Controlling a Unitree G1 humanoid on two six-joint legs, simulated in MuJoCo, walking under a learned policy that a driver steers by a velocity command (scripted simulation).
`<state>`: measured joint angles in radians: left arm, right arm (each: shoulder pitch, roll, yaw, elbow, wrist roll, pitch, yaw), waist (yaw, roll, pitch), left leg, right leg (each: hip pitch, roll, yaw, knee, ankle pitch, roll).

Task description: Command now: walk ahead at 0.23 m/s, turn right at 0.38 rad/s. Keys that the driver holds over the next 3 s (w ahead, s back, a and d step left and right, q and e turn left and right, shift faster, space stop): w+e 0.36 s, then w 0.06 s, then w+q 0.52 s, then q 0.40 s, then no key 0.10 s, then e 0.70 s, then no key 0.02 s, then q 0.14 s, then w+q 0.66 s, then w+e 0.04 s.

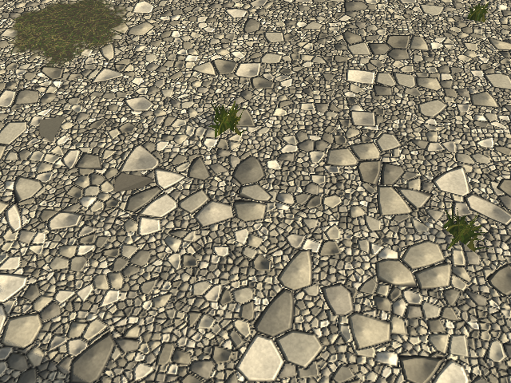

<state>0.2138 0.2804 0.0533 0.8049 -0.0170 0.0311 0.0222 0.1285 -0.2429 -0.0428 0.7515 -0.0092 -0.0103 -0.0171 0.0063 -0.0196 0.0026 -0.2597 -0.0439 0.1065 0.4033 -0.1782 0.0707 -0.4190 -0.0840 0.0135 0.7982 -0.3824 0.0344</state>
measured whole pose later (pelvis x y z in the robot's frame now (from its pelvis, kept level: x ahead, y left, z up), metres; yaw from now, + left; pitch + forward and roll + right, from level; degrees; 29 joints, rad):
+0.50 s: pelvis +0.19 -0.06 -0.01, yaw -16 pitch +3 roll +1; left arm 0.44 0.28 0.07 0.82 -0.02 -0.04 0.03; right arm -0.03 -0.27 -0.05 0.71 0.02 -0.10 0.05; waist 0.09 0.03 0.02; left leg -0.55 -0.01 0.00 0.49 0.00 0.00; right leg 0.07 0.01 0.14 0.29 -0.41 -0.03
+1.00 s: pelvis +0.46 -0.13 -0.01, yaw -3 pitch +2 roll +1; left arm 0.02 0.27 0.03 0.63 0.00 -0.12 -0.01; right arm 0.40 -0.29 -0.07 0.82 0.03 -0.04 -0.01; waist -0.11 -0.03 0.02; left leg -0.08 -0.10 -0.20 0.44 -0.38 0.03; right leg -0.47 -0.01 0.09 0.46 -0.01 0.03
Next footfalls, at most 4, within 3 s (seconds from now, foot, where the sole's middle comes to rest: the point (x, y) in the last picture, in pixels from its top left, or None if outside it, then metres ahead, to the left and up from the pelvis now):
0.12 right None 0.03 -0.14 -0.78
0.54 left None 0.41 0.00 -0.78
1.02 right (369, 336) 0.62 -0.26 -0.78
1.46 left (272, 329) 0.64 0.00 -0.78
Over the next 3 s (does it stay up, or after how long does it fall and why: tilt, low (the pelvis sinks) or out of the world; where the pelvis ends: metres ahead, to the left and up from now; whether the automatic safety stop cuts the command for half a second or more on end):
stays up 0.83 -0.17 0.00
